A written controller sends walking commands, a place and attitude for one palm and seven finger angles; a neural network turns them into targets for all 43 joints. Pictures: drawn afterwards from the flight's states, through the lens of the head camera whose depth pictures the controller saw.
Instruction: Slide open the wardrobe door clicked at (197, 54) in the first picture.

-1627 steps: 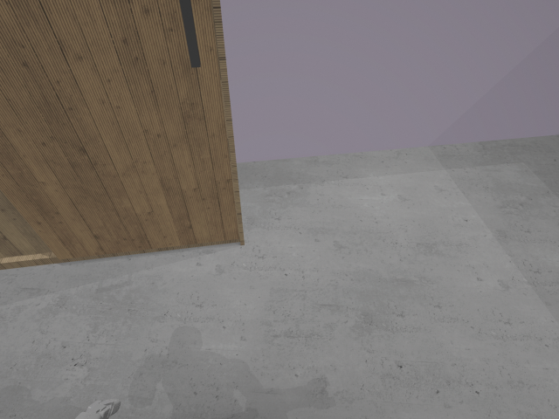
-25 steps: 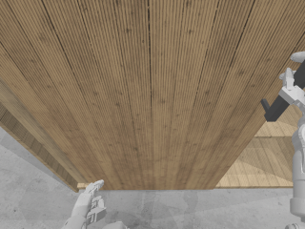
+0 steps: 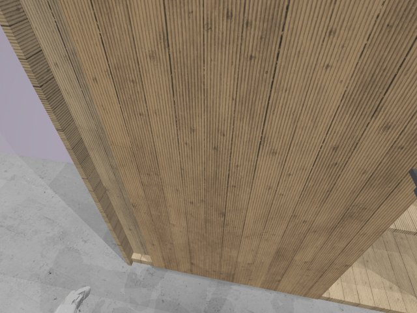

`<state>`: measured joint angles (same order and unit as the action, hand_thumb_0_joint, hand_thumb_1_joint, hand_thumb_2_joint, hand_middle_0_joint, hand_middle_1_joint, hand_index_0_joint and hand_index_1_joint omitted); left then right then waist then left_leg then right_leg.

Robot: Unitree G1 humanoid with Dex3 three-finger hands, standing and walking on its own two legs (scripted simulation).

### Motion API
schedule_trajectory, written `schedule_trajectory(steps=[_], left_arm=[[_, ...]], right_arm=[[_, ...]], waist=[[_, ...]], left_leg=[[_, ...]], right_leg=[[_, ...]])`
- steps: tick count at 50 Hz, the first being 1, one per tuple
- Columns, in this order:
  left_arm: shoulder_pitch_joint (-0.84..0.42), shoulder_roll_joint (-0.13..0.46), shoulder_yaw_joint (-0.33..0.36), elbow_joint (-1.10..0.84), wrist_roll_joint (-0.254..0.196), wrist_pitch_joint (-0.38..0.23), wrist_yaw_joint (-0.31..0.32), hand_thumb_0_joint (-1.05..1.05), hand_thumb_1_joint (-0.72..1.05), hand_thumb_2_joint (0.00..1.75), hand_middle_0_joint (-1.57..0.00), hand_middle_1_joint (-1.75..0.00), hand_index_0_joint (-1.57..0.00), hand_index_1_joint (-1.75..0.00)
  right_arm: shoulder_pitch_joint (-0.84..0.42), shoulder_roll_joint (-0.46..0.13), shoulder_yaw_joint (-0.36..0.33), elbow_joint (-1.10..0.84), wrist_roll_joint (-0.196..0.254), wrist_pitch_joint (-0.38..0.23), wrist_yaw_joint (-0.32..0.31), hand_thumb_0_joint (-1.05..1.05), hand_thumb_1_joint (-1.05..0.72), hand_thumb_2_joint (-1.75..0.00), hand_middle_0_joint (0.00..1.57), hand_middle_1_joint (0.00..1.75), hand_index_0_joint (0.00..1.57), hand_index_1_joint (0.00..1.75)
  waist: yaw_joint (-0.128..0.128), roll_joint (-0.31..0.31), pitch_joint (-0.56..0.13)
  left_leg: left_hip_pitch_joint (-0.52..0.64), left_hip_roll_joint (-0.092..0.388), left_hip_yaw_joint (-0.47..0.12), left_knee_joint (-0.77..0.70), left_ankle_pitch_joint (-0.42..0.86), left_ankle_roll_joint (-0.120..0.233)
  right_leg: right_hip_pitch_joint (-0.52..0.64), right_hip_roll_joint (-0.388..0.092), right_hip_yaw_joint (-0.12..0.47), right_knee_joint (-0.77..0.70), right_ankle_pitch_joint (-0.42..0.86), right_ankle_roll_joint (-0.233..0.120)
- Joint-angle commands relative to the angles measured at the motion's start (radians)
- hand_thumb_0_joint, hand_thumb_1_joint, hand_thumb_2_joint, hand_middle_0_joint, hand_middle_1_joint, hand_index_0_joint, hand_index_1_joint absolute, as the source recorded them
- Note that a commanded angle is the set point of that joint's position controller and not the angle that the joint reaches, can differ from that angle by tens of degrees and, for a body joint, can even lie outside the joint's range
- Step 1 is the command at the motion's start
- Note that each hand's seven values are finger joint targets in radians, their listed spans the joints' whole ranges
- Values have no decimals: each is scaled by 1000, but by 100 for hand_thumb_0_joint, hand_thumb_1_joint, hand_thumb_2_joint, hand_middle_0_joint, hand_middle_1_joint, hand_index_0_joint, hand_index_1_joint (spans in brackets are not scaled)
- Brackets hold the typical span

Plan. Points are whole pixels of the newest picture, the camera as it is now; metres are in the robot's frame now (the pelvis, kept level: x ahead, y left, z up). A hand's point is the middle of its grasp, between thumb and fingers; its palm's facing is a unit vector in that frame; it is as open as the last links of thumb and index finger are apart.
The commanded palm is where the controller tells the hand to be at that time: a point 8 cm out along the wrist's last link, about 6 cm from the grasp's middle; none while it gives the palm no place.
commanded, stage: stop walking and hold the door there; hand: right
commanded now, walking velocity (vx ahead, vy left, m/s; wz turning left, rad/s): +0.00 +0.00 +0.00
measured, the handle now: out of the picture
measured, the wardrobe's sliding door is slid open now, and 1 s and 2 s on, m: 0.60 0.59 0.59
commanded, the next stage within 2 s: loosen the grip on the handle in 1.70 s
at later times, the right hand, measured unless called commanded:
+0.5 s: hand out of the picture +0.34 -0.36 +0.20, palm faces +0.59 +0.76 -0.26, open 5.8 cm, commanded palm +0.29 -0.40 +0.17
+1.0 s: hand out of the picture +0.34 -0.36 +0.20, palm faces +0.39 +0.90 -0.18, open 5.6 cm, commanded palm +0.31 -0.41 +0.17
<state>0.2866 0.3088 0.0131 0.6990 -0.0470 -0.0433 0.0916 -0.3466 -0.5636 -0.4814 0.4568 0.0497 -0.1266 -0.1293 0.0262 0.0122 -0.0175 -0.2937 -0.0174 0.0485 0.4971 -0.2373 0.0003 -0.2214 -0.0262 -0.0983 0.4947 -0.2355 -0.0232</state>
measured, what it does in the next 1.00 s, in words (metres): steps to the right: right foot, then left foot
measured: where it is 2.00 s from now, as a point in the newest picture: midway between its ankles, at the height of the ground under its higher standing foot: outside the picture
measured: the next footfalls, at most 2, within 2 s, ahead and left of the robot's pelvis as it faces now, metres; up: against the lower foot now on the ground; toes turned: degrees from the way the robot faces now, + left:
right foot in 0.74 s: +0.01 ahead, -0.25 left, +0.00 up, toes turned -5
left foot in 0.92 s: +0.01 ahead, -0.01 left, +0.00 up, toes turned +1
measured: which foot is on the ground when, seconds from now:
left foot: down 0.00-0.76, up 0.78-0.90, down 0.92-1.00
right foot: down 0.00-0.46, up 0.48-0.72, down 0.74-1.00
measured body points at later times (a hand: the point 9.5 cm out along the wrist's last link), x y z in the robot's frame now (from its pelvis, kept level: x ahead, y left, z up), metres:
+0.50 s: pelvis +0.00 -0.01 +0.00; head -0.02 +0.01 +0.45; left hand +0.11 +0.27 -0.11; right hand +0.30 -0.40 +0.22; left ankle +0.07 +0.10 -0.74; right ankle +0.02 -0.11 -0.73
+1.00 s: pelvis -0.04 -0.11 -0.01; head -0.01 -0.10 +0.43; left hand +0.12 +0.08 -0.14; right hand +0.31 -0.40 +0.21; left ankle +0.03 -0.02 -0.74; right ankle -0.02 -0.25 -0.73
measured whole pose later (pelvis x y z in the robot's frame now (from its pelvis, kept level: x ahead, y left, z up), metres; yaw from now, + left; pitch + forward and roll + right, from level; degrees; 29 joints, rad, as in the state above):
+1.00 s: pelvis -0.04 -0.11 -0.01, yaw -4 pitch -3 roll +0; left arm 0.19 0.15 -0.06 0.70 -0.03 -0.03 0.06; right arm -0.49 -0.36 -0.26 0.34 0.06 -0.18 -0.09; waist 0.00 -0.04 0.10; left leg -0.32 0.01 0.10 0.62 -0.24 0.05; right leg -0.29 -0.07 -0.06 0.68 -0.36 0.03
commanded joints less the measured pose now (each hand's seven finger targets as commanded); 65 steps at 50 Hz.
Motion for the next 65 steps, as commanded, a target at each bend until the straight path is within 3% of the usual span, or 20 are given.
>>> schedule_trajectory(steps=[1, 6, 11, 18, 20, 24, 26, 29, 35, 38, 40, 44, 48, 50, 54, 56, 58, 60, 63, 65], left_arm=[[-109, 140, 28, -142, 4, -40, 11, 0, 90, 90, -20, -30, -20, -30], [-84, 137, 31, -132, 3, -37, 8, 0, 90, 90, -20, -30, -20, -30], [-68, 136, 31, -113, 3, -41, 4, 0, 90, 90, -20, -30, -20, -30], [-82, 135, 25, -104, -4, -39, 14, 0, 90, 90, -20, -30, -20, -30], [-79, 136, 34, -120, -2, -28, 7, 0, 90, 90, -20, -30, -20, -30], [-77, 141, 62, -123, 0, -12, -8, 0, 90, 90, -20, -30, -20, -30], [-67, 150, 63, -111, 10, -20, -14, 0, 90, 90, -20, -30, -20, -30], [-85, 120, 43, -109, 24, -17, -15, 0, 90, 90, -20, -30, -20, -30], [-121, 73, 42, -91, 24, -13, -3, 0, 90, 90, -20, -30, -20, -30], [-140, 98, 49, -139, 4, -9, 12, 0, 90, 90, -20, -30, -20, -30], [-143, 48, 29, -145, 7, -11, 3, 0, 90, 90, -20, -30, -20, -30], [-140, 82, 26, -132, 7, -26, -6, 0, 90, 90, -20, -30, -20, -30], [-138, 41, 9, -127, 21, -28, -8, 0, 90, 90, -20, -30, -20, -30], [-144, 30, 4, -132, 15, -37, -9, 0, 90, 90, -20, -30, -20, -30], [-137, 28, -18, -101, 27, -46, 4, 0, 90, 90, -20, -30, -20, -30], [-163, 57, -4, -122, 24, -39, 2, 0, 90, 90, -20, -30, -20, -30], [-183, 32, -18, -138, 22, -29, -8, 0, 90, 90, -20, -30, -20, -30], [-163, 39, -11, -132, 30, -34, -8, 0, 90, 90, -20, -30, -20, -30], [-144, 58, 0, -139, 24, -39, -18, 0, 90, 90, -20, -30, -20, -30], [-143, 63, 5, -143, 22, -33, -23, 0, 90, 90, -20, -30, -20, -30]], right_arm=[[-255, -310, -43, -150, -26, -57, -3, 0, -90, -90, 45, 140, 45, 140], [-254, -368, -94, -23, -29, -50, -7, 0, -90, -90, 45, 140, 45, 140], [-284, -374, -90, 52, -31, -62, -6, 0, -90, -90, 45, 140, 45, 140], [-274, -306, -26, 64, -30, -77, 6, 0, -90, -90, 45, 140, 45, 140], [-276, -305, -22, 54, -37, -80, 7, 0, -90, -90, 45, 140, 45, 140], [-264, -322, -33, 57, -34, -79, 11, 0, -90, -90, 45, 140, 45, 140], [-313, -330, -49, 24, -38, -84, 17, 0, -90, -90, 45, 140, 45, 140], [-325, -302, -32, -5, -40, -94, 31, 0, -90, -90, 45, 140, 45, 140], [-417, -184, 68, -128, -15, -112, 42, 0, -90, -90, 45, 140, 45, 140], [-475, -70, 168, -268, 2, -153, 54, 0, -90, -90, 45, 140, 45, 140], [-458, 5, 228, -274, -14, -138, 63, 0, -90, -90, 45, 140, 45, 140], [-468, 5, 225, -318, -9, -105, 54, 0, -90, -90, 45, 140, 45, 140], [-428, -99, 147, -250, -13, -69, 38, 0, -90, -90, 45, 140, 45, 140], [-429, -57, 151, -232, 6, -56, 39, 0, -90, -90, 45, 140, 45, 140], [-430, -21, 167, -234, 8, -66, 39, 0, -90, -90, 45, 140, 45, 140], [-460, 26, 214, -278, 14, -83, 47, 0, -90, -90, 45, 140, 45, 140], [-503, 110, 310, -326, 18, -95, 65, 0, -90, -90, 45, 140, 45, 140], [-509, 68, 265, -297, -4, -97, 53, 0, -90, -90, 45, 140, 45, 140], [-508, 99, 299, -340, 1, -94, 55, 0, -90, -90, 45, 140, 45, 140], [-476, 123, 317, -300, -4, -87, 61, 0, -90, -90, 45, 140, 45, 140]], waist=[[-45, -167, -142], [-36, -21, -97], [-29, 77, -127], [-37, -61, -99], [-38, -13, -90], [-59, 125, -87], [-48, 132, -128], [-37, 147, -154], [-5, 146, -148], [-12, -282, -125], [-18, -172, -130], [-35, -145, -175], [-18, 121, -157], [-50, 255, -162], [-23, 146, -230], [-40, -76, -225], [-35, -267, -177], [-36, -195, -108], [-30, -137, -180], [-30, -167, -199]], left_leg=[[149, 57, -62, -49, 48, -9], [62, 136, -169, -189, -137, 12], [-34, 172, -214, -252, -270, 27], [18, 113, -118, -155, -121, -3], [27, 170, -171, -179, -161, 14], [109, 442, -441, -302, -236, 148], [179, 496, -402, -245, -36, 173], [104, 433, -198, -169, 93, 113], [-51, 313, -37, -45, -99, 14], [-179, 48, 112, 459, -243, -55], [-166, 76, 20, 458, -279, -38], [58, 36, 57, 72, -35, -28], [146, 277, -283, -149, 197, 97], [174, 302, -280, -168, 205, 135], [143, 210, -91, -43, 211, 63], [46, 89, -25, 69, 84, -11], [12, 40, -25, 191, -140, -26], [-64, 42, -40, 253, -198, -18], [-28, 27, -8, 86, -89, -16], [64, 32, 1, -35, -6, -13]], right_leg=[[-63, -181, 177, -146, 145, -29], [-113, -81, 96, -93, -167, 8], [-26, -59, 107, -32, -138, -3], [-52, -103, 139, -154, -127, -20], [-94, -61, 109, -71, -123, -17], [-269, 7, 136, 318, -220, 12], [-328, -20, 197, 463, -217, 24], [-191, -30, 157, 367, -187, 28], [115, 42, -49, -40, -23, 34], [88, -282, 327, -190, 210, -119], [44, -305, 300, -137, 290, -172], [63, -218, 119, 12, 374, -64], [-113, -31, 36, 189, -142, 38], [-171, -11, 97, 328, -254, 37], [35, -26, 59, -16, 20, 31], [109, -169, 200, -103, 240, -18], [49, -280, 335, -216, 168, -89], [67, -309, 362, -213, 297, -113], [234, -249, 224, -66, 643, -73], [208, -218, 170, -28, 589, -37]])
